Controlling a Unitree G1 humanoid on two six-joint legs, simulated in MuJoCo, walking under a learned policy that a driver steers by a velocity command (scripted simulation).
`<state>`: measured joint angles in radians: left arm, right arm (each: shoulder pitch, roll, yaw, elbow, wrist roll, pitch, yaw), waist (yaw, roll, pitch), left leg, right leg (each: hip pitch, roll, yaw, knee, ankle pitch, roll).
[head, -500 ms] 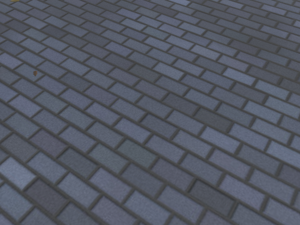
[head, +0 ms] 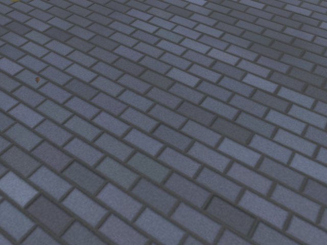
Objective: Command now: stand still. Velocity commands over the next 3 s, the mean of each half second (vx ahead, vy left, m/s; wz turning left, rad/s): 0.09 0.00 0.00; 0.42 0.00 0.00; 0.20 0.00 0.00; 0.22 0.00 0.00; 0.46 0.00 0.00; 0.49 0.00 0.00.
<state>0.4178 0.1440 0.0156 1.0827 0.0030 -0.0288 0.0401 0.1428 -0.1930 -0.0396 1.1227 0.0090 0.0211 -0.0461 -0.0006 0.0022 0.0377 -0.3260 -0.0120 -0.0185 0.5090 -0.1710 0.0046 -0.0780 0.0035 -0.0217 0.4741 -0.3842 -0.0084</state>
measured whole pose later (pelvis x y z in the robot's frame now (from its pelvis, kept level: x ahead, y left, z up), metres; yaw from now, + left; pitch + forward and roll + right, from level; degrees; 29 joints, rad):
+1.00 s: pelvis +0.28 +0.01 -0.01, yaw -1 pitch +2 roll +1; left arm -0.01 0.21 0.04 0.82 -0.03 -0.10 -0.04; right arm 0.47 -0.22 -0.04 1.09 0.01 -0.08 -0.02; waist -0.09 -0.03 0.03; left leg 0.17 -0.01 0.06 0.18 -0.38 -0.01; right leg -0.62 -0.07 -0.03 0.57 -0.01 -0.06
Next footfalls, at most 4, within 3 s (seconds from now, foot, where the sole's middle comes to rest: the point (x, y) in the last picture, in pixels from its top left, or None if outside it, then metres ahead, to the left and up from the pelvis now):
1.04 right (202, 243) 0.51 -0.12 -0.77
1.46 left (145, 232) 0.55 0.11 -0.77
1.94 left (144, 214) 0.63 0.12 -0.77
2.46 right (193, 144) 0.99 -0.11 -0.77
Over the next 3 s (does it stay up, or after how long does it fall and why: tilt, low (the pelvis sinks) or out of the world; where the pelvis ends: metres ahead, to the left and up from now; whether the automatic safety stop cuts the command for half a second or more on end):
stays up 1.11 0.01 -0.01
